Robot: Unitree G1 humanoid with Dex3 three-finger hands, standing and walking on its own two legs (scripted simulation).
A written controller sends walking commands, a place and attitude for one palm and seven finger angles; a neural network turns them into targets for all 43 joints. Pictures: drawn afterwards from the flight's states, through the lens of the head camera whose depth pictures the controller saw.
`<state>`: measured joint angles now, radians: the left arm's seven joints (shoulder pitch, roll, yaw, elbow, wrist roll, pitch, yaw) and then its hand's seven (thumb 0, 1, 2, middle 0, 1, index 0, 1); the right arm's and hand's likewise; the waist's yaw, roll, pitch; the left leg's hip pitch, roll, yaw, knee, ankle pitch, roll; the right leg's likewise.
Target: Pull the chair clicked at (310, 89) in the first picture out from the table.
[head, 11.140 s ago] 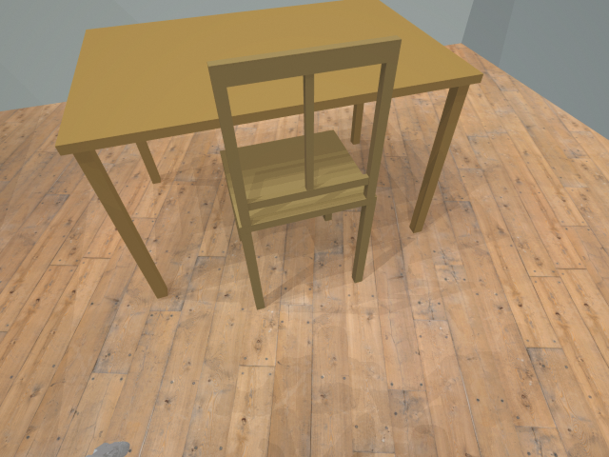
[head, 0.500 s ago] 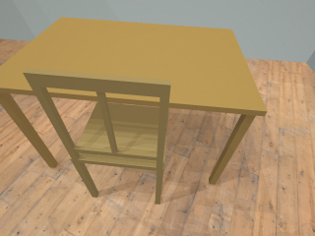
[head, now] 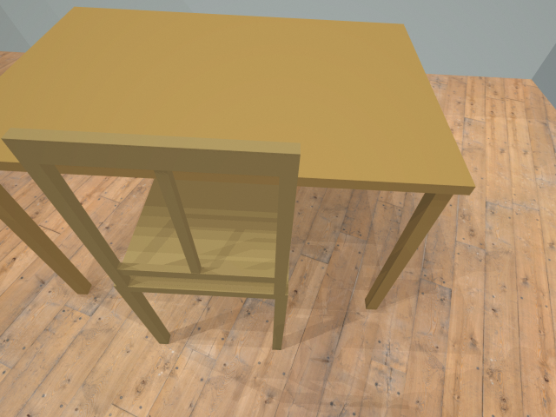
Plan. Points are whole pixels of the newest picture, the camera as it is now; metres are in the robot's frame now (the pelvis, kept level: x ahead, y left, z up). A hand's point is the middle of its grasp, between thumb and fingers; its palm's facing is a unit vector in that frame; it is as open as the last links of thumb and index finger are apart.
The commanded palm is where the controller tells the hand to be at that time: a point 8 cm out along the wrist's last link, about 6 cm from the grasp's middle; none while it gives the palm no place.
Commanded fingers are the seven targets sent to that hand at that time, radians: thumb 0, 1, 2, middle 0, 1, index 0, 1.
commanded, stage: come to a stop and stand still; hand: left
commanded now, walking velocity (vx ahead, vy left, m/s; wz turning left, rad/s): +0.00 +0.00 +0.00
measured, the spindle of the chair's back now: (182, 228) +0.45 +0.20 -0.06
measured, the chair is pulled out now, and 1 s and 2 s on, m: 0.00 0.00 0.00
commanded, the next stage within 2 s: look again from close up in 0.86 s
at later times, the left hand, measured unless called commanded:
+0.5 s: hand out of the picture +0.00 +0.11 -0.17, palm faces +0.02 -0.97 -0.23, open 7.3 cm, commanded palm none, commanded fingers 0.00 0.90 0.90 -0.20 -0.30 -0.20 -0.30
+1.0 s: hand out of the picture -0.02 +0.08 -0.17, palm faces +0.05 -0.98 -0.19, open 7.3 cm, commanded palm none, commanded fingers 0.00 0.90 0.90 -0.20 -0.30 -0.20 -0.30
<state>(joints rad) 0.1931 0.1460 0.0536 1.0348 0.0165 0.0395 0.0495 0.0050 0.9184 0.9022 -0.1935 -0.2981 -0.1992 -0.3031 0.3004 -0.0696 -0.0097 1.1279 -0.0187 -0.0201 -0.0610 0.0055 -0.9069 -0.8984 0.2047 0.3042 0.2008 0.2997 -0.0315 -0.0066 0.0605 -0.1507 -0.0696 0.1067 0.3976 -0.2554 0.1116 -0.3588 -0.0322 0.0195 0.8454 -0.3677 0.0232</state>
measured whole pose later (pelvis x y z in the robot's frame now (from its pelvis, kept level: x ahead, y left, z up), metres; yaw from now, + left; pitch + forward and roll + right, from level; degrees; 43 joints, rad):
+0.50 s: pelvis -0.01 -0.07 +0.00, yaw +1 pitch -2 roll +1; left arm 0.30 0.15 -0.02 1.06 0.01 -0.02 0.03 0.01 0.92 0.90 -0.20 -0.30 -0.20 -0.30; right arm 0.23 -0.19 0.00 1.06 -0.01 -0.01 -0.02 0.01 -0.92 -0.90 0.20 0.30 0.20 0.30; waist -0.01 0.03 0.01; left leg -0.16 0.01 0.07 0.45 -0.26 0.00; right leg -0.17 0.02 -0.02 0.49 -0.29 -0.04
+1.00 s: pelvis -0.01 -0.08 +0.00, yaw +1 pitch -1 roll +0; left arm 0.32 0.14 -0.02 1.11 0.01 -0.04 0.04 0.01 0.91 0.90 -0.20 -0.30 -0.20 -0.30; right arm 0.29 -0.13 0.01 1.17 -0.01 -0.02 -0.03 0.01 -0.91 -0.90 0.20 0.30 0.20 0.30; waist 0.00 0.00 0.02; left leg -0.16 0.03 0.05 0.43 -0.25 -0.01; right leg -0.14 0.04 -0.04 0.43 -0.27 -0.06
